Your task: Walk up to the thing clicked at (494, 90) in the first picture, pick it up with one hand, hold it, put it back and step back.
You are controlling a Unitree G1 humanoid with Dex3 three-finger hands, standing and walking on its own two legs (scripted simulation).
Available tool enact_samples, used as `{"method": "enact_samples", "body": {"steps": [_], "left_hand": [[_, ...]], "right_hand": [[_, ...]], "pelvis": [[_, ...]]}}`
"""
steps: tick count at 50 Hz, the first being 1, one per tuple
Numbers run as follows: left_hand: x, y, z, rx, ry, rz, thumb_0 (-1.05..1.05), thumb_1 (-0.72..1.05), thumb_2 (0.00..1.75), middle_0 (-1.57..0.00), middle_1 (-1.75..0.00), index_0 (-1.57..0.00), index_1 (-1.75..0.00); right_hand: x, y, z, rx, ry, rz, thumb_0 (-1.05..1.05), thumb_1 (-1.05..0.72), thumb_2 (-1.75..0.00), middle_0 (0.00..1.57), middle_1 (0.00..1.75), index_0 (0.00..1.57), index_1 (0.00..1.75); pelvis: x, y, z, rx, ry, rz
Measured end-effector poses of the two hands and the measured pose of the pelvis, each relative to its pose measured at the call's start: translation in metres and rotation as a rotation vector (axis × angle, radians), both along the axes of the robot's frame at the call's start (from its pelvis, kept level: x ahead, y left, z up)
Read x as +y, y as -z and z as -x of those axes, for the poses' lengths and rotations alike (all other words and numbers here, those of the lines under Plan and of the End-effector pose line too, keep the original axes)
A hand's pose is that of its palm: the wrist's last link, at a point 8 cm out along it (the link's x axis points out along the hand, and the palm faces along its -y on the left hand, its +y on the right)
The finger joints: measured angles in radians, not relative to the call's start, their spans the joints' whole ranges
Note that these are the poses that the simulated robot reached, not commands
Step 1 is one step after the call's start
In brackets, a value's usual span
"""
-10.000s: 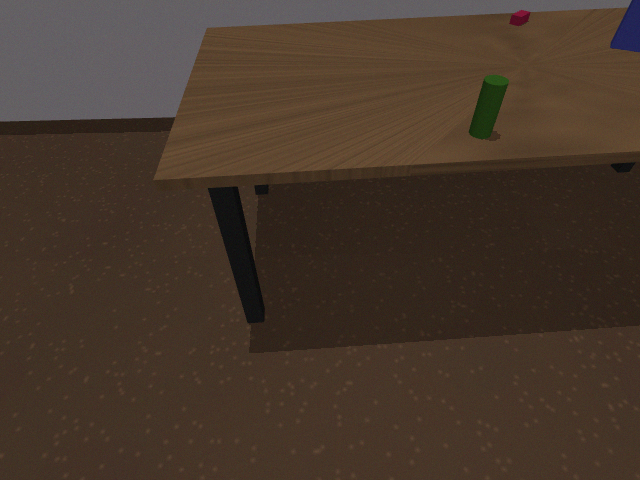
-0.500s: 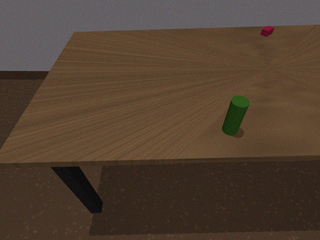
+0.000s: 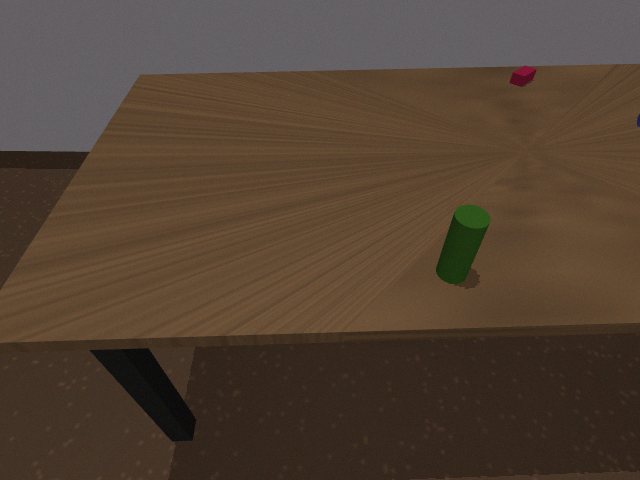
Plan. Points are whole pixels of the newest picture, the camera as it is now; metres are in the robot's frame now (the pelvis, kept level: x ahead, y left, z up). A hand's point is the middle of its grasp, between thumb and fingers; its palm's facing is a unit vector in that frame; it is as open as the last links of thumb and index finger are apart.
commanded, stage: stand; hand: right
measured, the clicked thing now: (461, 246) +0.47 -0.21 +0.01
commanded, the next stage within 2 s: none
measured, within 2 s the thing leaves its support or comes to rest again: neither
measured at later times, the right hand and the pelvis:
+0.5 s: hand out of the picture +0.10 -0.26 -0.15, palm faces +0.00 +0.94 -0.34, open 7.4 cm; pelvis +0.02 -0.01 +0.00, yaw +0 degrees
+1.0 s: hand out of the picture +0.09 -0.27 -0.16, palm faces -0.01 +0.94 -0.34, open 7.4 cm; pelvis +0.01 -0.02 +0.00, yaw +0 degrees
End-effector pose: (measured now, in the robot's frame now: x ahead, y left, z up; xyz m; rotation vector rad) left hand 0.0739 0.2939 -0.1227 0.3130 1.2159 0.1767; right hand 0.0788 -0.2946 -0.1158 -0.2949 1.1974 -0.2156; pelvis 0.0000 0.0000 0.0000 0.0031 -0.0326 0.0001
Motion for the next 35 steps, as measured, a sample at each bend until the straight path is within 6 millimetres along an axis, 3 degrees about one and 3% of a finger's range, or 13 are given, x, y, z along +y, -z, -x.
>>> {"method": "enact_samples", "body": {"steps": [35], "left_hand": [[-0.013,-0.004,-0.014,-0.005,-0.013,-0.006,0.01,0.90,0.90,-0.20,-0.30,-0.20,-0.30]], "right_hand": [[-0.013,0.002,-0.014,0.008,-0.009,0.003,0.01,-0.90,-0.90,0.20,0.30,0.21,0.30]], "pelvis": [[-0.014,-0.001,-0.015,-0.002,-0.003,0.000]]}}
